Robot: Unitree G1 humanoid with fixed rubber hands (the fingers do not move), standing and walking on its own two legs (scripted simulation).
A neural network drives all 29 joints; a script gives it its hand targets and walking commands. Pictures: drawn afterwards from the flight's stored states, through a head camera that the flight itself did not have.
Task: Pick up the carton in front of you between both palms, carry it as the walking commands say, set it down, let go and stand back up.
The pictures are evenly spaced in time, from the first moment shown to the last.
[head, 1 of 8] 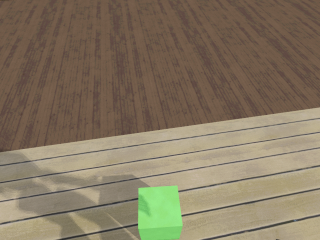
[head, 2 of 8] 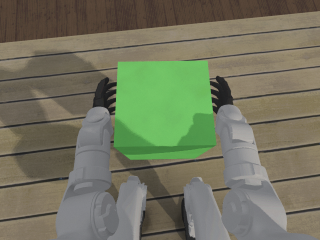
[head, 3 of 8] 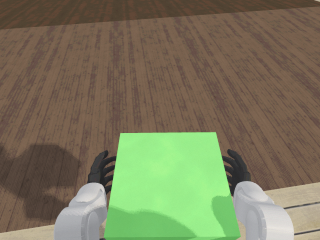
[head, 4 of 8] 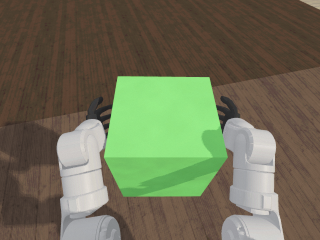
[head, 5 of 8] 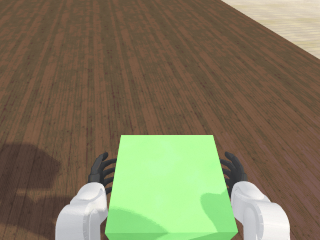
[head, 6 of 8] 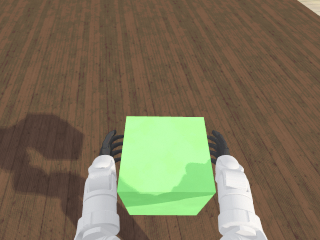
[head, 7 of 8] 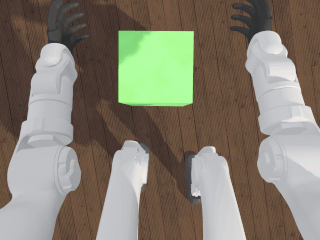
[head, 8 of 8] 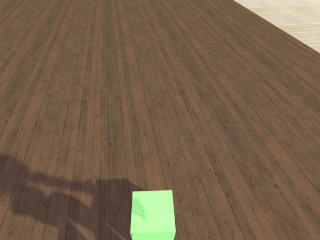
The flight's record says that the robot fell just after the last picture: no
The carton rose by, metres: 1.04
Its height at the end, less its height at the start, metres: +0.31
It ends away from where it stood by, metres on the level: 5.85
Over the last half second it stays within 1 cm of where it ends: yes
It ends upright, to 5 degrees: yes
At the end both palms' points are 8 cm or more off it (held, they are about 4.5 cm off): yes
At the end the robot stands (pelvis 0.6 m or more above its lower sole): yes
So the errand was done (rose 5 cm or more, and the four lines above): yes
